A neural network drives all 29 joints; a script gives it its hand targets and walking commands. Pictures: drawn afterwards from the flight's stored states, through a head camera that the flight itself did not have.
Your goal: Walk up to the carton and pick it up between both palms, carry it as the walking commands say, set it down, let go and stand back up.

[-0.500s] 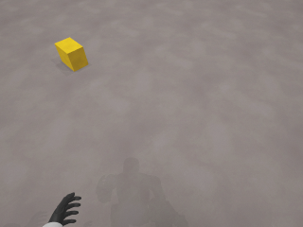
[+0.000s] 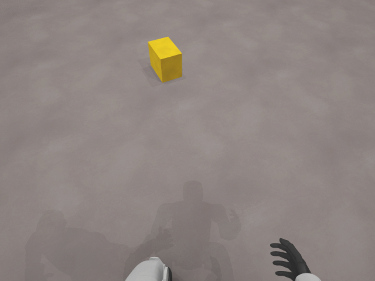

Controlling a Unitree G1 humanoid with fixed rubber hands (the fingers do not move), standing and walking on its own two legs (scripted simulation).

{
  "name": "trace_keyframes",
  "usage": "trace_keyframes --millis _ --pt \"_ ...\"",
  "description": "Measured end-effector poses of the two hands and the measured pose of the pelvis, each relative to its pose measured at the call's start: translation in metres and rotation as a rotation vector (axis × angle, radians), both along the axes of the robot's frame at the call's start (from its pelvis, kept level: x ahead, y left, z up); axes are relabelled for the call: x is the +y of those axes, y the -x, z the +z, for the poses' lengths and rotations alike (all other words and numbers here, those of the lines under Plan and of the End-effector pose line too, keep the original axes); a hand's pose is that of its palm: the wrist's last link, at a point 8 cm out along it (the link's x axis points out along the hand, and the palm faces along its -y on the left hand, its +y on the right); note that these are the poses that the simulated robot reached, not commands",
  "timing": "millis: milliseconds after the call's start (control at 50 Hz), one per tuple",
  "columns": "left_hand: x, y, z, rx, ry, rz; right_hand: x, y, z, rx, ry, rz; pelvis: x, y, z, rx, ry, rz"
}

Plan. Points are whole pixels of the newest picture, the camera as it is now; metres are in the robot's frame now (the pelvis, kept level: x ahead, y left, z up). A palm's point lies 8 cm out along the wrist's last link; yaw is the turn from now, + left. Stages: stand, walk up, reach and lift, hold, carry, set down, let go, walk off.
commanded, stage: walk up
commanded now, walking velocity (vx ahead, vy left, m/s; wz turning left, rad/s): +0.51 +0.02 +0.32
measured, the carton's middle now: (165, 59) +1.68 +0.28 -0.64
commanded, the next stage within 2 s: none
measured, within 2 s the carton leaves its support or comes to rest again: neither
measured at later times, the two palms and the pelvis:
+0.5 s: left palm (122, 152) +0.44 +0.21 -0.08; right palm (307, 261) +0.20 -0.26 -0.11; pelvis +0.27 -0.02 +0.02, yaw +6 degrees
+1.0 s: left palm (87, 176) +0.37 +0.30 -0.11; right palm (235, 97) +0.70 -0.12 -0.09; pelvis +0.50 +0.08 +0.02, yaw +7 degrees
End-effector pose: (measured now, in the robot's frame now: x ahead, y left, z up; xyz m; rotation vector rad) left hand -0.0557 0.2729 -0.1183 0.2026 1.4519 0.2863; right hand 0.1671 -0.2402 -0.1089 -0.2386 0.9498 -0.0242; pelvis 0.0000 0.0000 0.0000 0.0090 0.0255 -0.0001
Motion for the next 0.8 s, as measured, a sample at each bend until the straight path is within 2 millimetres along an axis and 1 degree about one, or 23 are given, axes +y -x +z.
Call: trace_keyframes --millis 20,60,100,120,140,180,240,300,340,380,460,500,520,540,560,620,660,700,740,780,800 --pt "0.004 -0.032 -0.001 -0.055 0.005 -0.023 0.001 0.009 -0.002 0.049 0.015 -0.013 0.004 -0.008 0.003 0.0 0.005 0.004" --pt "0.009 -0.1 0.004 -0.175 0.018 -0.071 0.0 0.034 0.0 0.154 0.041 -0.052 0.01 -0.026 0.012 -0.003 0.013 0.012" --pt "0.008 -0.162 0.012 -0.274 0.04 -0.117 -0.002 0.059 0.009 0.24 0.063 -0.103 0.014 -0.044 0.022 -0.007 0.017 0.023" --pt "0.006 -0.189 0.016 -0.312 0.053 -0.138 -0.003 0.069 0.014 0.274 0.072 -0.127 0.016 -0.054 0.026 -0.009 0.02 0.029" --pt "0.004 -0.214 0.02 -0.343 0.065 -0.155 -0.003 0.077 0.019 0.303 0.079 -0.149 0.017 -0.063 0.03 -0.012 0.023 0.035" --pt "-0.002 -0.256 0.027 -0.391 0.089 -0.181 -0.003 0.087 0.028 0.35 0.088 -0.186 0.018 -0.083 0.036 -0.018 0.028 0.045" --pt "-0.013 -0.31 0.036 -0.446 0.122 -0.205 -0.001 0.09 0.038 0.401 0.093 -0.226 0.017 -0.112 0.042 -0.027 0.034 0.06" --pt "-0.026 -0.357 0.041 -0.487 0.151 -0.218 0.0 0.077 0.042 0.432 0.091 -0.245 0.013 -0.142 0.045 -0.032 0.037 0.073" --pt "-0.035 -0.386 0.043 -0.508 0.166 -0.222 -0.001 0.062 0.042 0.443 0.088 -0.25 0.008 -0.164 0.044 -0.033 0.036 0.08" --pt "-0.044 -0.415 0.045 -0.529 0.174 -0.224 -0.003 0.042 0.038 0.454 0.082 -0.249 0.003 -0.186 0.043 -0.03 0.033 0.081" --pt "-0.059 -0.472 0.045 -0.556 0.148 -0.219 -0.012 -0.003 0.018 0.489 0.052 -0.245 -0.008 -0.238 0.032 -0.012 0.021 0.084" --pt "-0.059 -0.494 0.039 -0.568 0.102 -0.207 -0.021 -0.028 0.002 0.517 0.04 -0.229 -0.017 -0.268 0.02 -0.003 0.008 0.099" --pt "-0.056 -0.499 0.035 -0.56 0.068 -0.197 -0.026 -0.043 -0.006 0.53 0.037 -0.21 -0.02 -0.279 0.014 0.002 0.007 0.103" --pt "-0.051 -0.495 0.033 -0.527 0.037 -0.184 -0.03 -0.062 -0.012 0.525 0.034 -0.192 -0.022 -0.289 0.013 0.006 0.012 0.108" --pt "-0.044 -0.485 0.031 -0.478 0.011 -0.165 -0.033 -0.085 -0.015 0.505 0.031 -0.173 -0.023 -0.297 0.013 0.008 0.012 0.116" --pt "-0.023 -0.438 0.036 -0.316 -0.048 -0.077 -0.037 -0.162 -0.014 0.409 0.021 -0.105 -0.022 -0.324 0.023 -0.007 0.003 0.127" --pt "-0.015 -0.409 0.043 -0.228 -0.068 -0.012 -0.035 -0.212 -0.008 0.353 0.013 -0.053 -0.02 -0.342 0.03 -0.016 -0.006 0.129" --pt "-0.013 -0.383 0.048 -0.154 -0.069 0.04 -0.027 -0.259 -0.002 0.304 0.003 -0.005 -0.016 -0.359 0.036 -0.021 -0.016 0.127" --pt "-0.015 -0.364 0.052 -0.088 -0.058 0.086 -0.016 -0.303 0.004 0.256 -0.009 0.033 -0.01 -0.376 0.04 -0.023 -0.025 0.126" --pt "-0.018 -0.353 0.054 -0.035 -0.038 0.127 0.0 -0.344 0.01 0.211 -0.024 0.067 -0.002 -0.393 0.043 -0.025 -0.031 0.125" --pt "-0.019 -0.35 0.054 -0.015 -0.026 0.146 0.01 -0.364 0.013 0.189 -0.033 0.084 0.003 -0.401 0.043 -0.025 -0.032 0.125"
